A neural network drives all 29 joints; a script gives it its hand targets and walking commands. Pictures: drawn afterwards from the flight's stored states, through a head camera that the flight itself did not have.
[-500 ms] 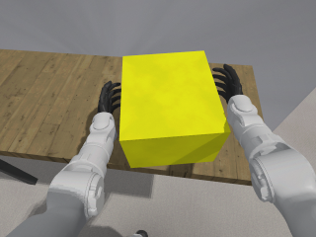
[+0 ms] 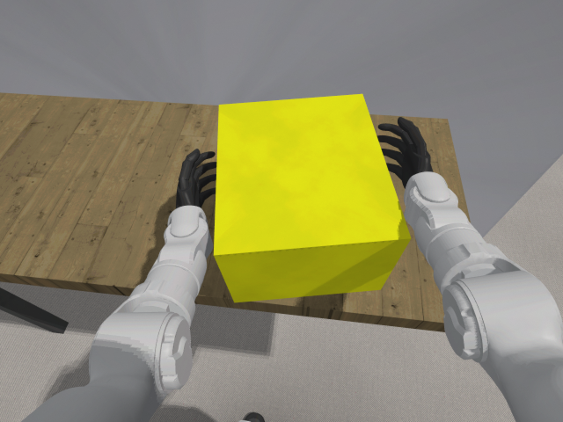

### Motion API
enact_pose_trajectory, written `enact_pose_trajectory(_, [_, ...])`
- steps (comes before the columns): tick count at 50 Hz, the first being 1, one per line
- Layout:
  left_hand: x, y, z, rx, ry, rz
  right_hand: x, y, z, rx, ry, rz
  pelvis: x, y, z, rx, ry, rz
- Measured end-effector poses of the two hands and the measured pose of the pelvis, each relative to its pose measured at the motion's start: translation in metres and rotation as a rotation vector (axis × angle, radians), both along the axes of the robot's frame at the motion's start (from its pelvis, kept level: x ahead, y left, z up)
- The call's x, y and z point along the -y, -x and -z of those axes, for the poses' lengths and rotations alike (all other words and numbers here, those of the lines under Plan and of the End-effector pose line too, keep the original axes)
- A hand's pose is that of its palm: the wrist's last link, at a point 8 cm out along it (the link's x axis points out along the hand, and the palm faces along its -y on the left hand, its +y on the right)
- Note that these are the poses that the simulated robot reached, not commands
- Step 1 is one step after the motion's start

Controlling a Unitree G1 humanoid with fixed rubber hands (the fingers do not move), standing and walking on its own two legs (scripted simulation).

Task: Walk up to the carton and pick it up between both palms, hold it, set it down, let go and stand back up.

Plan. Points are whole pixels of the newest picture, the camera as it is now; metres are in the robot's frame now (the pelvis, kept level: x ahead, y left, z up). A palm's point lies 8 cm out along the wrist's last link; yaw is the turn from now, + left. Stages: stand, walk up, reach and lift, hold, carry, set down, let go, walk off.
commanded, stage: reach and lift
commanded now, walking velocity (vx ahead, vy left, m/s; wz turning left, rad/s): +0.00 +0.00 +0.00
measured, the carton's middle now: (299, 196) +0.45 +0.07 +0.01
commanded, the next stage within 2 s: none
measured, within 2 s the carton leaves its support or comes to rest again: leaves its support in 0.86 s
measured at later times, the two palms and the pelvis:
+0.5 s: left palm (192, 204) +0.38 +0.22 +0.05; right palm (418, 172) +0.46 -0.10 +0.08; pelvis +0.02 +0.00 +0.01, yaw +0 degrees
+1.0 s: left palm (191, 205) +0.38 +0.22 +0.05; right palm (419, 173) +0.46 -0.10 +0.09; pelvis +0.02 +0.00 +0.01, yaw +1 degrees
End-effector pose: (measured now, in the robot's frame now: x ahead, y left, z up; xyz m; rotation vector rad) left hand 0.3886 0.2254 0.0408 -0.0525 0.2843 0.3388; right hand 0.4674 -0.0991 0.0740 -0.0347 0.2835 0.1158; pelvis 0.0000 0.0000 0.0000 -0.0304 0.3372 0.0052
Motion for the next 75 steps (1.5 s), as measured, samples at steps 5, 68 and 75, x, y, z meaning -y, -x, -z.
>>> enact_pose_trajectory(5, [0.000,0.000,0.000,0.004,0.001,-0.002,0.000,0.000,-0.001,0.005,0.008,-0.004,0.000,-0.001,-0.002,0.013,-0.003,-0.001])
enact_pose_trajectory(68, [0.005,0.014,-0.010,0.036,-0.024,0.021,0.005,0.029,-0.012,0.113,0.113,0.015,0.002,-0.013,-0.015,0.151,-0.014,-0.009])
enact_pose_trajectory(75, [0.004,0.024,-0.017,0.035,-0.032,0.027,0.005,0.043,-0.012,0.112,0.091,0.032,0.000,-0.010,-0.015,0.175,-0.012,-0.026])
